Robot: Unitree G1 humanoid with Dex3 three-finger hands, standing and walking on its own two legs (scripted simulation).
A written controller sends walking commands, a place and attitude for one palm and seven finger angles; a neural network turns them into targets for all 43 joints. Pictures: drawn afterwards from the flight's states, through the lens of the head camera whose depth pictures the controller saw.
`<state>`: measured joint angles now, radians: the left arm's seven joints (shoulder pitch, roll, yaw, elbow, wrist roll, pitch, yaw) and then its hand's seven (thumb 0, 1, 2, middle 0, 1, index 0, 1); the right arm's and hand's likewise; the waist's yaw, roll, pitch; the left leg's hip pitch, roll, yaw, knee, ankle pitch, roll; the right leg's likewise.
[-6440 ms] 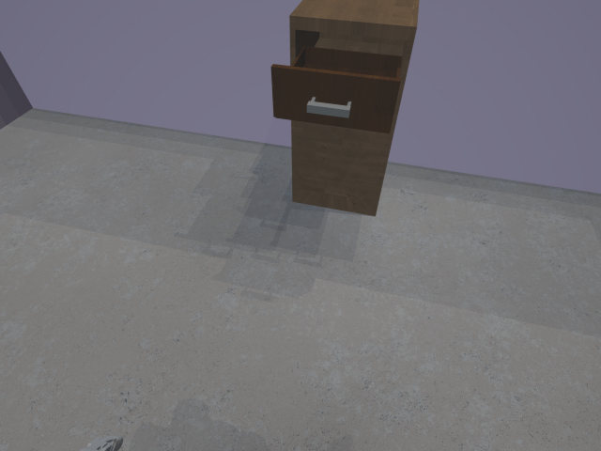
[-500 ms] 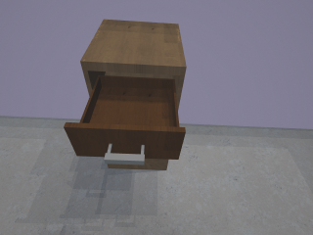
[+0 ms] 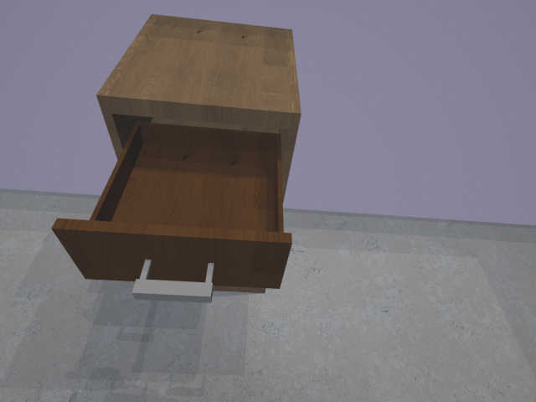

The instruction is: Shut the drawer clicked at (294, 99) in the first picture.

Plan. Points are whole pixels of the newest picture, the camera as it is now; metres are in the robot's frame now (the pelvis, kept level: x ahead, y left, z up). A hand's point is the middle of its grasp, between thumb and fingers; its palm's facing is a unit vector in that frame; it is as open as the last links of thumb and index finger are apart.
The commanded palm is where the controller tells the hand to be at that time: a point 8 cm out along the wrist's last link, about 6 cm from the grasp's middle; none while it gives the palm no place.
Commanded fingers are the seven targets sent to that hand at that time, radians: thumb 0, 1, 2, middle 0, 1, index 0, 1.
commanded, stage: come to a stop and stand still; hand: left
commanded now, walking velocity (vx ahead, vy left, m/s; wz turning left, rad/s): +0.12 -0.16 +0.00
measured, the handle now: (176, 279) +0.31 +0.17 -0.03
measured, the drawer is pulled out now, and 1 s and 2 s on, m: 0.30 0.30 0.29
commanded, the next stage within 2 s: look again from close up in 0.94 s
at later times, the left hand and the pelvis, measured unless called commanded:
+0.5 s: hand out of the picture +0.05 +0.14 -0.16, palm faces +0.04 -0.97 -0.24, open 7.3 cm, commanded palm none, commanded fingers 0.00 0.90 0.90 -0.20 -0.30 -0.20 -0.30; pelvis +0.03 -0.04 +0.01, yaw +1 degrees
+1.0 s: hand out of the picture -0.01 +0.16 -0.15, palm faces +0.05 -0.95 -0.30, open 7.4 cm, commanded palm none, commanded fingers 0.00 0.90 0.90 -0.20 -0.30 -0.20 -0.30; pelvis -0.01 -0.04 +0.01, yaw +1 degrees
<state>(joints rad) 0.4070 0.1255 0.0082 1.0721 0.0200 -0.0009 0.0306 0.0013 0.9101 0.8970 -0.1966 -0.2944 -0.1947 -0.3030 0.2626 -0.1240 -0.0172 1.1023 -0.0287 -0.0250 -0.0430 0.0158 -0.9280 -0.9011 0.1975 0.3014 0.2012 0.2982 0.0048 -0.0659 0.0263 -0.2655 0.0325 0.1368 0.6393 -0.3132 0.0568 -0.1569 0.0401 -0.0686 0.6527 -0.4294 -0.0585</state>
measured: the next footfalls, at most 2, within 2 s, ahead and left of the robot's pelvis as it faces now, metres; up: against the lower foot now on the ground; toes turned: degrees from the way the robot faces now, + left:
right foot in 0.26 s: +0.12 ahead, -0.17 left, +0.00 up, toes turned +5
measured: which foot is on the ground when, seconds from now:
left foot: down 0.00-1.00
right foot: down 0.00-0.00, up 0.02-0.24, down 0.26-1.00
